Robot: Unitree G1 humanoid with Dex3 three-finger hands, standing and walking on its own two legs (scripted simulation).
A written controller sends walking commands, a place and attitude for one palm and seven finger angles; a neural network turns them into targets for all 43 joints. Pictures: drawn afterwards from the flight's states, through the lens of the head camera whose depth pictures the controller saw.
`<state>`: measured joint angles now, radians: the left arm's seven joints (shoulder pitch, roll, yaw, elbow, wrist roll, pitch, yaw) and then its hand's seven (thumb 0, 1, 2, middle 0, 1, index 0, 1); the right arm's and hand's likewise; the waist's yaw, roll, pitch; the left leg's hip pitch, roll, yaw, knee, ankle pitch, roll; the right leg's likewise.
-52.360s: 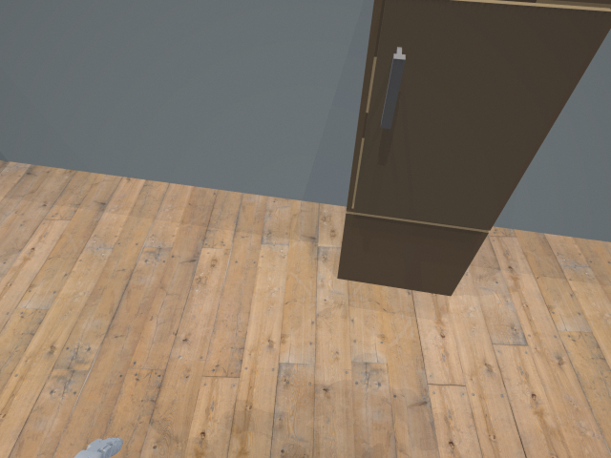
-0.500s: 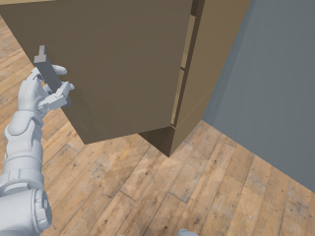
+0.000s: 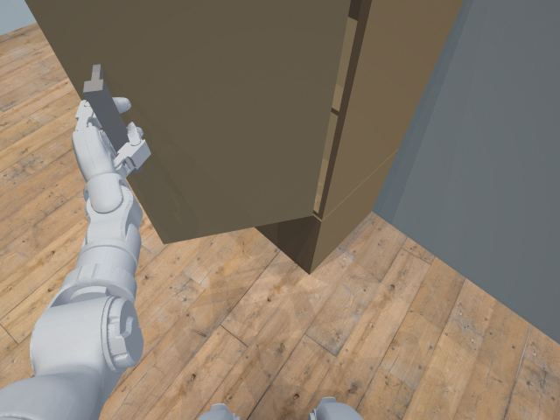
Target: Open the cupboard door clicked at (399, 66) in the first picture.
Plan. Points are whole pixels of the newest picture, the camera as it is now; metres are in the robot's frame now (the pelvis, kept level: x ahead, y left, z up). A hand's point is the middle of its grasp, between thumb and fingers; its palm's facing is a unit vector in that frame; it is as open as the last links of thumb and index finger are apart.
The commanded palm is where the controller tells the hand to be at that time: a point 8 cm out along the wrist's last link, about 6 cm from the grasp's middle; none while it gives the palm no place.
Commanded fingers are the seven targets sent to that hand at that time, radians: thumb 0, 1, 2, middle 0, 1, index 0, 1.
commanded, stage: pull the door open along its arc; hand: left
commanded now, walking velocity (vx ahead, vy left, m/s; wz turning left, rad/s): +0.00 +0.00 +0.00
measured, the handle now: (117, 122) +0.53 +0.22 +0.11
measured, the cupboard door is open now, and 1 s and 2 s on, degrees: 57 88 92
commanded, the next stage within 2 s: open thumb and fingers to let go in 0.62 s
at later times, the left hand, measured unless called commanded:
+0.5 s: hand (174, 215) +0.36 +0.12 +0.11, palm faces +0.29 -0.96 +0.03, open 6.1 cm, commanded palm +0.29 +0.17 +0.11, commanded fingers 0.00 0.90 0.90 -0.40 -1.35 -0.40 -1.35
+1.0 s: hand (204, 232) +0.33 +0.08 +0.11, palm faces +0.36 -0.93 -0.02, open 7.7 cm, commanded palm +0.29 +0.12 +0.11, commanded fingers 0.00 -0.15 0.45 -0.32 -1.24 -0.32 -1.24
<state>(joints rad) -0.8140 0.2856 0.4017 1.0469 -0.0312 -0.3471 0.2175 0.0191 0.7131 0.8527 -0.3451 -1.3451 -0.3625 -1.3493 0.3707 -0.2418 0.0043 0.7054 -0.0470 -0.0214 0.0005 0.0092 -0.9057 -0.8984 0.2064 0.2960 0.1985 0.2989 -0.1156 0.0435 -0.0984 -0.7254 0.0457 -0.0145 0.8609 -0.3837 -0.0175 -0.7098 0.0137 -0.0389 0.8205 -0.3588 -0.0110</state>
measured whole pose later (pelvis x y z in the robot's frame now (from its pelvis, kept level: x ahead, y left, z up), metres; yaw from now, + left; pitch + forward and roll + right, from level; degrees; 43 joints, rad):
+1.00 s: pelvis +0.03 -0.02 +0.02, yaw +3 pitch +3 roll +0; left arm 0.03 -0.09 -0.16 0.02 0.04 -0.02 0.45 0.02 0.41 0.70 -0.36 -1.30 -0.35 -1.30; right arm 0.18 -0.17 0.03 0.60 -0.06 0.07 -0.03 0.01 -0.90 -0.90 0.21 0.30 0.20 0.30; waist 0.02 0.06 -0.07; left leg -0.40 0.02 -0.04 0.72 -0.39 -0.04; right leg -0.39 -0.01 -0.07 0.73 -0.41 -0.03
